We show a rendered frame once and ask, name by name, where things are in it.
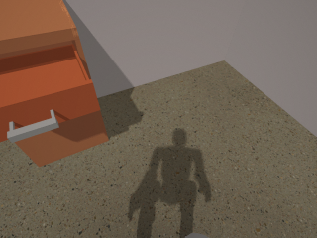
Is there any handle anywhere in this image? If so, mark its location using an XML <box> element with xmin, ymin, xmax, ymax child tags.
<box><xmin>7</xmin><ymin>109</ymin><xmax>59</xmax><ymax>143</ymax></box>

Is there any cabinet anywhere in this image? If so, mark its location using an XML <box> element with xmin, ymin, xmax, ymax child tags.
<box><xmin>0</xmin><ymin>0</ymin><xmax>109</xmax><ymax>167</ymax></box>

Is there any drawer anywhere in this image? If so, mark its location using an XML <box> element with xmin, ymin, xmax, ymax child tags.
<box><xmin>0</xmin><ymin>44</ymin><xmax>101</xmax><ymax>142</ymax></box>

